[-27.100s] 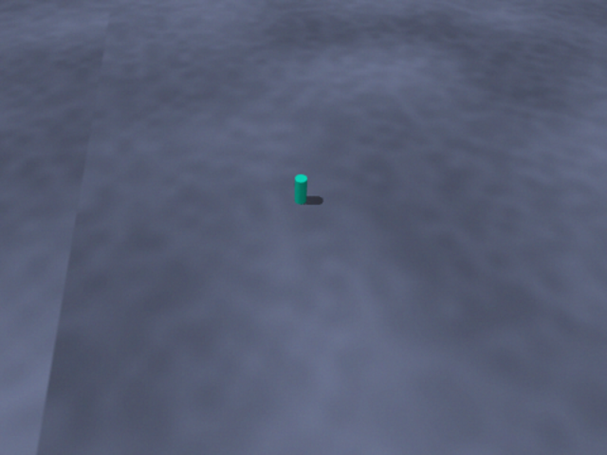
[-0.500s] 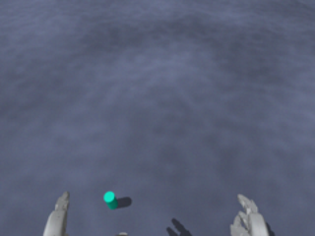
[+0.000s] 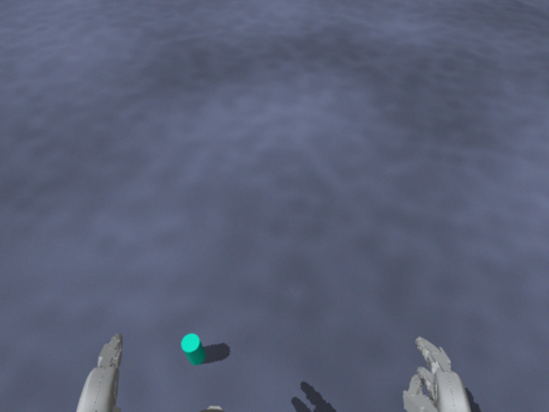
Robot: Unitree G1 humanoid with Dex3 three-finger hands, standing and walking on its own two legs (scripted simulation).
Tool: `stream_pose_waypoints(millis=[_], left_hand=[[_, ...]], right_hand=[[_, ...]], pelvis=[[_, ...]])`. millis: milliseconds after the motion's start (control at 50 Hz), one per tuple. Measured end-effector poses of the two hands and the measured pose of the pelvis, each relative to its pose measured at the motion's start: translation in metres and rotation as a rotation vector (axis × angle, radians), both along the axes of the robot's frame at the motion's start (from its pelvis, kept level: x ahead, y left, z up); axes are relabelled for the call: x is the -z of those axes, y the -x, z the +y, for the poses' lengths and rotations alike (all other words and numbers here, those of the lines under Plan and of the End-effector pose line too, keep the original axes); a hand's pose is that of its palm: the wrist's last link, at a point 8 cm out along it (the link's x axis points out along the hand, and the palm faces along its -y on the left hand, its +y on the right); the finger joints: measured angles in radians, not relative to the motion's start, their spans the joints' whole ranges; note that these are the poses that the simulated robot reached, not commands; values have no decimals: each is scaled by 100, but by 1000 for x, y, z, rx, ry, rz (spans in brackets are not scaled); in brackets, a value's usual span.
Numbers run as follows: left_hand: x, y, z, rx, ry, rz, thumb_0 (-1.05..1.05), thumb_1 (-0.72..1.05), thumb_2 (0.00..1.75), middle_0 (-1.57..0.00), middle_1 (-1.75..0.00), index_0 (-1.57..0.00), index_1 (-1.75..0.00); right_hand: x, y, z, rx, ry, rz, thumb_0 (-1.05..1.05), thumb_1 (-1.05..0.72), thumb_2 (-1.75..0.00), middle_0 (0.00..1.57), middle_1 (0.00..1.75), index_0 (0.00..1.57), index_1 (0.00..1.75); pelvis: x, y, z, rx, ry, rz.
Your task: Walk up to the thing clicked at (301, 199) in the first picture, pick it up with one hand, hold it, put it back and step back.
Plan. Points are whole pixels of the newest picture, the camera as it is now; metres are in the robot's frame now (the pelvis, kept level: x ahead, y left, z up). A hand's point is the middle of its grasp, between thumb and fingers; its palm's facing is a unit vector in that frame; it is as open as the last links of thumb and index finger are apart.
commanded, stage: home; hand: left
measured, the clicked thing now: (194, 349) +0.41 +0.25 -0.65
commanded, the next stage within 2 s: stand in 0.54 s
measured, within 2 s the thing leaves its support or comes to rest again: neither
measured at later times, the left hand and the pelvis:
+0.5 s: hand (143, 393) +0.17 +0.18 -0.06, palm faces +0.10 -0.95 -0.28, open 17.6 cm; pelvis +0.01 +0.00 +0.00, yaw +0 degrees
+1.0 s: hand (142, 395) +0.17 +0.19 -0.07, palm faces +0.05 -0.95 -0.31, open 11.7 cm; pelvis +0.00 +0.01 +0.00, yaw +0 degrees
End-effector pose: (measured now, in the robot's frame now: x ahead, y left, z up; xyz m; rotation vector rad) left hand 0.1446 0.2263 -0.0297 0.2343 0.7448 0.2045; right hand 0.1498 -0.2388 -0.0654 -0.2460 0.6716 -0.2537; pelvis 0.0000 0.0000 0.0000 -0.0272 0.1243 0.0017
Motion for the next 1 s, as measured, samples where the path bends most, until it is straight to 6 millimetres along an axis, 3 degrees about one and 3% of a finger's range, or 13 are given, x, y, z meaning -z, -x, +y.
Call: stream_pose_waypoints(millis=[720,840,1000], left_hand=[[0,-8,7,-8,3,5,-1,-55,5,-8,-7,-7,-7],[0,-8,7,-5,-1,4,-1,-33,27,-15,-19,-14,-19],[7,-9,9,52,-28,1,0,20,69,-20,-27,-19,-27]], right_hand=[[0,-8,9,-6,-1,10,1,-90,-90,21,30,21,30],[0,-7,9,-4,-1,10,1,-90,-90,21,30,20,30],[5,-4,7,-68,24,68,1,-90,-90,21,30,20,30]], pelvis=[[-1,-8,6,2,4,8],[-1,-8,6,2,3,4],[-3,-4,5,-2,-6,-31]])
